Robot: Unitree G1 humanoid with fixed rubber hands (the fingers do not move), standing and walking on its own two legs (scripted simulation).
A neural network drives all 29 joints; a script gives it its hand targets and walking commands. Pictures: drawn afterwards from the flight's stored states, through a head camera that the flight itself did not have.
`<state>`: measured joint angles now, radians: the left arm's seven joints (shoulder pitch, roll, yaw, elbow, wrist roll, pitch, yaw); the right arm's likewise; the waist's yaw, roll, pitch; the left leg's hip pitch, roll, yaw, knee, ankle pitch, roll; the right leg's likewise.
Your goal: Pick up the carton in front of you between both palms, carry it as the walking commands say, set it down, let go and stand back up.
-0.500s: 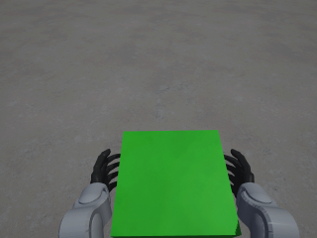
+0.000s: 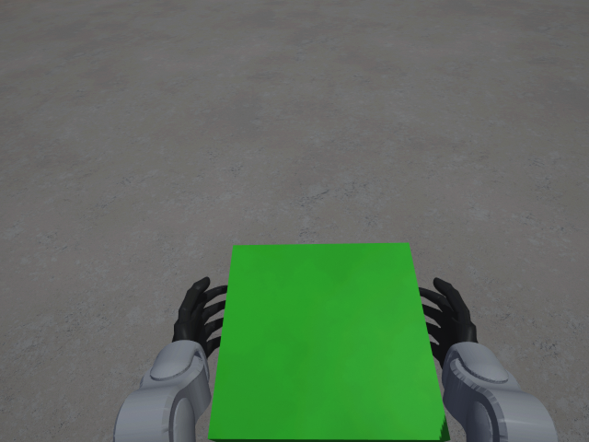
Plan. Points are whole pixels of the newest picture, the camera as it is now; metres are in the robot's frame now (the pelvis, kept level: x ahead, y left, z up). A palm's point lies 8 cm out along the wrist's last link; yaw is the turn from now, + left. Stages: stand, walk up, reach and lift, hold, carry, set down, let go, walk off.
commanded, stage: carry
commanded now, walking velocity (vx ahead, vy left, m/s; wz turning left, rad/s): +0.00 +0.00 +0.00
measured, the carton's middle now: (321, 358) +0.24 +0.00 +0.02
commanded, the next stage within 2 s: hold in 1.98 s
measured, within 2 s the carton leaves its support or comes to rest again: neither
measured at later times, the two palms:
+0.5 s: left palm (214, 208) +0.46 +0.16 +0.10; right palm (402, 208) +0.45 -0.14 +0.09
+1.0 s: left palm (228, 196) +0.50 +0.15 +0.08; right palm (403, 193) +0.50 -0.15 +0.08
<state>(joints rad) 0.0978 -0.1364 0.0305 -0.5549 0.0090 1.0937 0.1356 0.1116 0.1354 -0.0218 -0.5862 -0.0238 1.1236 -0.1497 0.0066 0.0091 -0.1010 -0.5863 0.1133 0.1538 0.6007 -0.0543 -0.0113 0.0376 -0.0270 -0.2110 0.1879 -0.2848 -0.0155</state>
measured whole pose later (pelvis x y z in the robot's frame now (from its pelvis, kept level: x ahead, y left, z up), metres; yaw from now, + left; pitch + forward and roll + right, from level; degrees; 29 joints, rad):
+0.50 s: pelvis +0.23 +0.02 +0.00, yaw -1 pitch +2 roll +0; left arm 0.07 -0.13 0.03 -0.57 0.03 1.17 0.15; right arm 0.08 0.13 -0.04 -0.56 -0.01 1.17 -0.14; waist 0.00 -0.01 -0.11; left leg -0.21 0.04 0.22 0.43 -0.26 0.03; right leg -0.29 -0.09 -0.15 0.45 -0.18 0.02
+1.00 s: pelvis +0.27 +0.00 -0.01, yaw +0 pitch +3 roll +0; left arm 0.05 -0.13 0.05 -0.52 0.01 1.15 0.15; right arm 0.06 0.13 -0.04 -0.53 -0.02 1.17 -0.16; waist 0.00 0.01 -0.12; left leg -0.20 0.08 0.19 0.51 -0.35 -0.02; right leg -0.27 -0.07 -0.19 0.52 -0.30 0.00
